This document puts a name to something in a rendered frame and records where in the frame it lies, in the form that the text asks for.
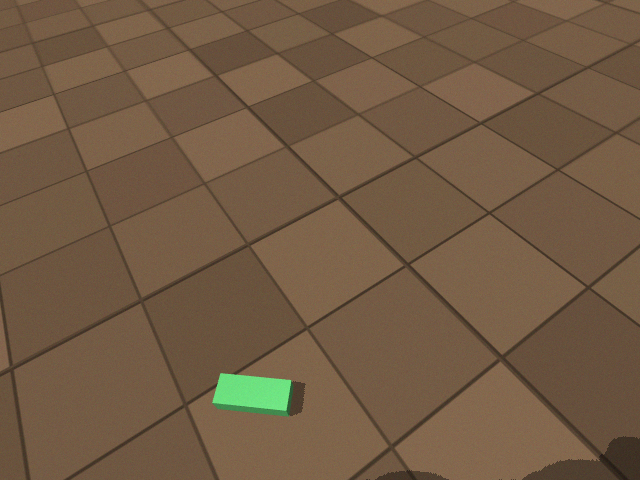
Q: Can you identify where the carton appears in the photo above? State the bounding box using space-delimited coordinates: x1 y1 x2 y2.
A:
212 373 294 417

